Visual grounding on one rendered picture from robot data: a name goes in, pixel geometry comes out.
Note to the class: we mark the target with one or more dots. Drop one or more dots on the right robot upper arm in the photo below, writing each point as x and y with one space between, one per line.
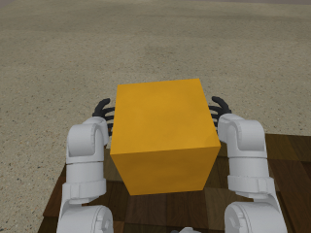
253 217

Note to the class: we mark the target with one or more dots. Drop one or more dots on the robot right forearm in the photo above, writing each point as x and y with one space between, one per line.
248 166

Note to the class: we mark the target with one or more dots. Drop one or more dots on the robot left forearm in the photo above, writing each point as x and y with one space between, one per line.
84 172

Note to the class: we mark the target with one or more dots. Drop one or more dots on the robot left hand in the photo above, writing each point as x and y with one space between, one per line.
100 112

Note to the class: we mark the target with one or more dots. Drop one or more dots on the robot right hand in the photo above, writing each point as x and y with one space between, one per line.
224 109

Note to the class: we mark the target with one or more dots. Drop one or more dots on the carton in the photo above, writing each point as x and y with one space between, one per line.
164 139

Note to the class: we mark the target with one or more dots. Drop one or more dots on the left robot upper arm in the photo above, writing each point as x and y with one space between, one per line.
87 219

